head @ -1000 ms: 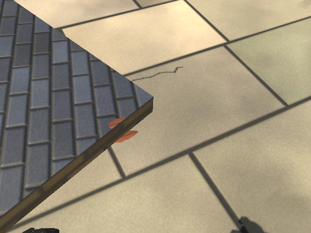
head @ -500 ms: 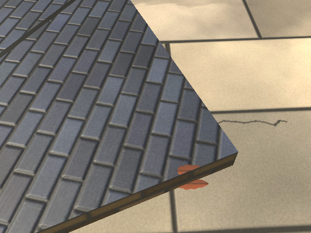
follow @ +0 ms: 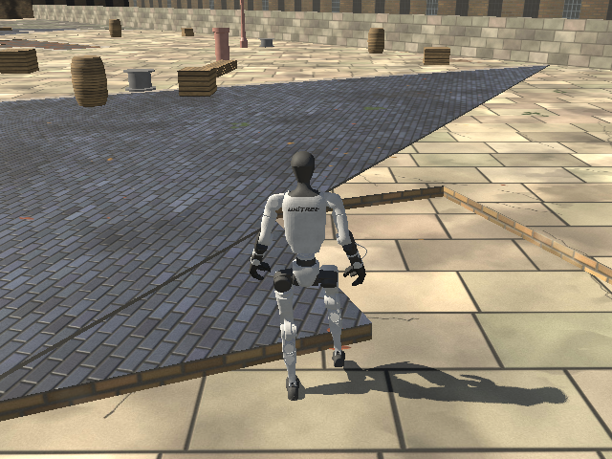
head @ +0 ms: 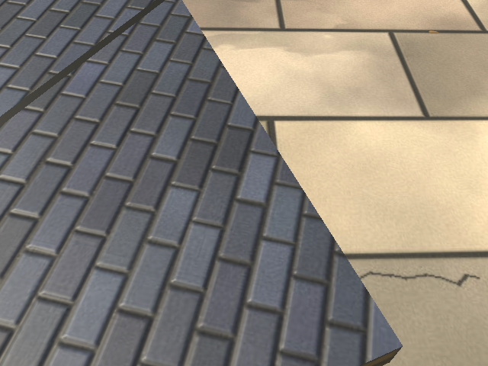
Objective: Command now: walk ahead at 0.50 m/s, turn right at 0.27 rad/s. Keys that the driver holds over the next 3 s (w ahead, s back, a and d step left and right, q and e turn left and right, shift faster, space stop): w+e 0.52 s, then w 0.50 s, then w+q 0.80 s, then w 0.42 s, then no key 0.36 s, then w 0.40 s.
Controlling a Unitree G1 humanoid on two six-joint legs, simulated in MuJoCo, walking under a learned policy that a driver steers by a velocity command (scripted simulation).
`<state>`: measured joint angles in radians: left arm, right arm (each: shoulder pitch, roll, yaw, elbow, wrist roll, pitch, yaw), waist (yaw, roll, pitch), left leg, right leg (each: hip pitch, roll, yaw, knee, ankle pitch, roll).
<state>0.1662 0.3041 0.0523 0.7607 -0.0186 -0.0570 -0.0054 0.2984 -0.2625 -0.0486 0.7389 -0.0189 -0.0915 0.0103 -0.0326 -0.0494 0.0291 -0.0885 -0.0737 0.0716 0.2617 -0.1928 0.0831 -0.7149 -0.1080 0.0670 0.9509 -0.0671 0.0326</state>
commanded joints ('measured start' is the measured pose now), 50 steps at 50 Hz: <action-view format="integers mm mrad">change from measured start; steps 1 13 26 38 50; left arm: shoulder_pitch -29 316 188 207 -70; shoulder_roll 28 141 -6 -28 -62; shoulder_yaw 6 72 -41 -1 -43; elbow -50 -57 9 -2 -155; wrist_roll -3 7 21 12 19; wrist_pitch -2 28 57 2 -8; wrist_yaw -8 -36 22 -43 -22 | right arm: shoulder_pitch -40 -129 -316 65 90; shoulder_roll -137 -187 95 -71 -137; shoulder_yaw -33 -40 126 23 -19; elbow -53 -48 -349 -137 32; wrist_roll -5 37 -6 35 26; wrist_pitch -15 43 -10 5 -21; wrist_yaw -12 -50 5 -17 -33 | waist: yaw -1 245 -31 -51 20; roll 118 91 11 279 135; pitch -6 -190 84 -126 -62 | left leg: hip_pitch -21 -62 -972 -57 -152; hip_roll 262 218 141 464 206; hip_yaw -40 88 21 -1049 -55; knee -110 738 1516 8 -48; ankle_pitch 332 810 -108 -459 292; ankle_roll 102 -43 -106 278 130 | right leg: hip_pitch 53 709 91 -68 257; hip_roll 17 150 83 268 117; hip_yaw -16 -84 228 204 -115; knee -109 -516 -771 817 -158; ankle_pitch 155 184 -216 -279 64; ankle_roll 6 -177 -249 -118 -31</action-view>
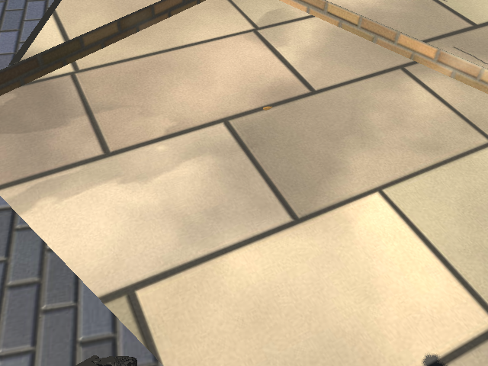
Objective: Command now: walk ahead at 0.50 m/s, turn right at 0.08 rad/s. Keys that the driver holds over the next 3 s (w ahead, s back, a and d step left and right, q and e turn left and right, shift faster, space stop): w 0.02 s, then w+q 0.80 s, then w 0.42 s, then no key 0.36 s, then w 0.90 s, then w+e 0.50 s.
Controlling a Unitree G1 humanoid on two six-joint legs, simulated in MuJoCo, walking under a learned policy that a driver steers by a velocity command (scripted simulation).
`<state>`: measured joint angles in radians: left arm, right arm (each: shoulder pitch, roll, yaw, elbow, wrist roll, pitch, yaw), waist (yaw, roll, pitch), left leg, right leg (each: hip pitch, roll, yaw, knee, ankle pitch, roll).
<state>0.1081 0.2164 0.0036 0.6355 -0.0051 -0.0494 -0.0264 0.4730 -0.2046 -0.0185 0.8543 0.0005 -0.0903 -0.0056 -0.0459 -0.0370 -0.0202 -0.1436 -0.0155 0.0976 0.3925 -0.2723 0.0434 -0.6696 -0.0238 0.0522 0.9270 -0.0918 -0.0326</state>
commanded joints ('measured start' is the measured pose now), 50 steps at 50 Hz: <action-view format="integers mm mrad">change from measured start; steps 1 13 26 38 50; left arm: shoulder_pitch -28 192 48 -44 -190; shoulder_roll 61 102 244 158 103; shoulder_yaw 27 83 117 80 51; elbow -26 41 118 7 -51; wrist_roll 2 -7 -24 24 9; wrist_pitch -22 -56 -76 -57 -58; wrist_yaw -4 -10 -3 -6 -55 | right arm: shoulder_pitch -54 -257 -257 -117 -23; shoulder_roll -192 -153 -196 -223 -176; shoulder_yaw -52 -46 -75 -78 -77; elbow -80 -224 -248 -225 -161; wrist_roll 4 44 14 -5 28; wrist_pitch -24 16 38 1 47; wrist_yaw -15 12 66 -24 -71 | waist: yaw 17 125 -29 53 -50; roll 111 -15 -73 64 118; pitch -16 13 -34 -23 49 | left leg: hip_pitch -30 -713 -238 -178 -87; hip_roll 177 89 38 170 104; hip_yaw -96 -211 -37 -576 -538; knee -121 957 329 2 309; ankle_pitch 377 -84 302 -8 -92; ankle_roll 168 25 105 280 173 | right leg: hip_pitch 173 693 614 7 36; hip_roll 4 -307 -199 -23 -36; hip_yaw -55 351 -171 94 109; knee -139 -679 -596 -54 -424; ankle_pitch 230 -118 358 39 337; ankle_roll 24 -226 -67 34 16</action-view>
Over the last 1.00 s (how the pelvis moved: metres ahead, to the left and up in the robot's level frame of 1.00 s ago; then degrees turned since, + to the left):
0.56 -0.13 0.11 -24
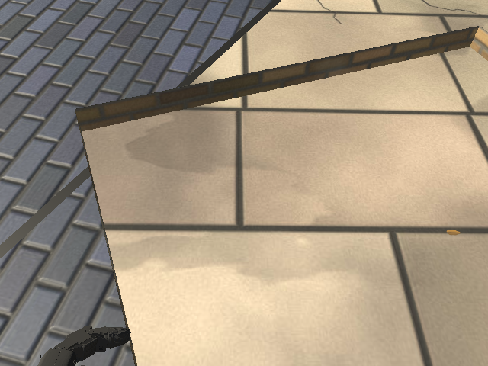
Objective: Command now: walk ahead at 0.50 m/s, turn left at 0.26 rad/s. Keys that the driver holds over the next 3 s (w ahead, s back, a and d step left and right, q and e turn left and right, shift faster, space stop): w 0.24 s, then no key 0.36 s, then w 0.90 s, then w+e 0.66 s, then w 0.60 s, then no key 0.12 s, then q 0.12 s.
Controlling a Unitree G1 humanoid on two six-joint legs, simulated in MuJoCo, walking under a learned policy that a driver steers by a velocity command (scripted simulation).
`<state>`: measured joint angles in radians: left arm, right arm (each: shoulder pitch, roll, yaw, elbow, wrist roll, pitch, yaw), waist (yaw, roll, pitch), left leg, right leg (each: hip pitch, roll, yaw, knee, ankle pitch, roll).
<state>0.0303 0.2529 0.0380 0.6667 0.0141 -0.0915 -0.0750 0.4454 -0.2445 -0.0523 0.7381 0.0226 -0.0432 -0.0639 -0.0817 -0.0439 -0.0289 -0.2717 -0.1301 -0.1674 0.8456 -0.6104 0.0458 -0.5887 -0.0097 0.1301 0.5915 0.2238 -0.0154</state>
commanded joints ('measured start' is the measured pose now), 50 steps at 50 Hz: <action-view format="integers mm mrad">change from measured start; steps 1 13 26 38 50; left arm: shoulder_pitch -100 248 376 342 330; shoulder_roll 69 32 94 44 145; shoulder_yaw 20 9 34 36 54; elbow -77 112 182 176 159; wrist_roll -15 5 -8 -4 -12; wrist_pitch -16 -19 35 71 5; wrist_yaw -7 54 93 103 95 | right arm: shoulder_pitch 9 -202 -261 -349 -354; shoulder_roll -132 -95 -99 -136 -115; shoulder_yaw -44 -18 -33 -51 -56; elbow -40 -94 -69 -17 16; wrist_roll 6 -17 -57 -12 -13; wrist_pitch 5 -44 -56 0 -37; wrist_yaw -15 24 78 50 51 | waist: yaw -22 40 52 119 109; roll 128 -5 37 197 -110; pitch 67 56 -114 -63 105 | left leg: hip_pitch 61 -638 122 -145 -646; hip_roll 211 234 164 311 192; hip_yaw -263 27 91 -97 85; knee -116 578 -408 -685 88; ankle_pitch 266 344 1043 172 403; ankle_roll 157 -27 68 163 4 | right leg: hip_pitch -16 400 461 265 523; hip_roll -63 -230 -68 -21 -291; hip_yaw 27 252 -14 -144 310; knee -141 -303 -35 211 -483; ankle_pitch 39 -148 162 -591 -823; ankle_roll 0 -221 -66 23 -148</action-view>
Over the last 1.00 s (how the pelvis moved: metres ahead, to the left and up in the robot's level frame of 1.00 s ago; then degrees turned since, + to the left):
0.54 0.09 -0.05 28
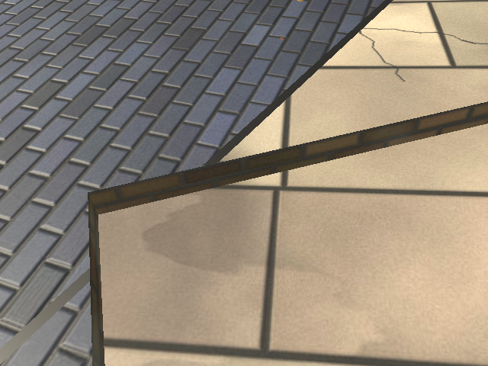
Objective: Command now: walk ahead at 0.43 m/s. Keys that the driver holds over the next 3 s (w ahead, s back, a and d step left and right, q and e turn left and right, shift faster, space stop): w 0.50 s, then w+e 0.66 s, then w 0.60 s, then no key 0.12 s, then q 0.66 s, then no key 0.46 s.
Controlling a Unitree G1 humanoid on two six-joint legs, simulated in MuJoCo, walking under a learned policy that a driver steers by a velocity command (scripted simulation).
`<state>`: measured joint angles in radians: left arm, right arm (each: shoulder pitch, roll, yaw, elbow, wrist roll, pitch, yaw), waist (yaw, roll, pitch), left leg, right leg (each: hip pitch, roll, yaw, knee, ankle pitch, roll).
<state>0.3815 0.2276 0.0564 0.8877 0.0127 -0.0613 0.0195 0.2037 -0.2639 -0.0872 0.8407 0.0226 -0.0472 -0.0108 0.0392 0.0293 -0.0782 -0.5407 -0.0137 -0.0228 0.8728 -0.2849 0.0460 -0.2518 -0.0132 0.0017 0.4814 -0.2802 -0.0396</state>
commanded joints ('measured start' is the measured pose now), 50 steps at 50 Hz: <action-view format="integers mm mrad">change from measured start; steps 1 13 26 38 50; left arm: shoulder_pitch -3 187 -2 -324 -20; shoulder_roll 153 142 104 54 213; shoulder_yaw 31 25 39 11 65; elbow -52 52 -22 -158 -194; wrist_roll -15 -23 -35 -32 -22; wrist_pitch -28 -9 -40 -4 -6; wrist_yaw -1 2 5 -41 -45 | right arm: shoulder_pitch -122 -385 -53 64 -39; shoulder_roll -85 -5 -60 -144 -157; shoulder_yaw -20 28 13 2 21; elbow -78 -136 2 99 -26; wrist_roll -21 6 -31 -18 17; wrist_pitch -32 -47 -53 -64 -109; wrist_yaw -1 52 38 -3 30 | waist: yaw -7 85 -42 -96 69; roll -169 -154 47 -7 -125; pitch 144 199 31 172 -115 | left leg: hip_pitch -347 -175 464 457 -261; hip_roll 78 53 247 236 57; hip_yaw -47 48 -245 93 -75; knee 54 -322 -669 -775 489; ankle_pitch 138 310 211 375 -145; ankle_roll -4 -37 182 125 -3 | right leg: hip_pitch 187 274 -379 -399 504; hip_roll -262 -226 -133 -90 -272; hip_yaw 370 125 80 20 592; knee -376 -337 722 187 -188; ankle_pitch -217 213 3 409 60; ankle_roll -111 -127 9 -1 -301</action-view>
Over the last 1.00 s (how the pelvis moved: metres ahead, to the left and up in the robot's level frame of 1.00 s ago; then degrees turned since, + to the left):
0.40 -0.12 -0.07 0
